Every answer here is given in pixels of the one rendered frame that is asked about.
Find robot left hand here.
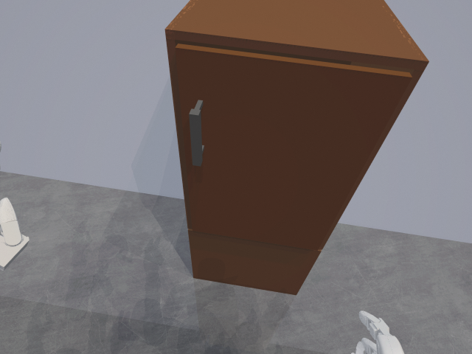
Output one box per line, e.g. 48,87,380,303
0,142,29,271

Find cupboard door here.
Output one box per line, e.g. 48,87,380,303
175,44,412,251

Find robot right hand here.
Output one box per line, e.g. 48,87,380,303
351,310,404,354

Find handle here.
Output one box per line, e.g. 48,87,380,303
189,100,204,166

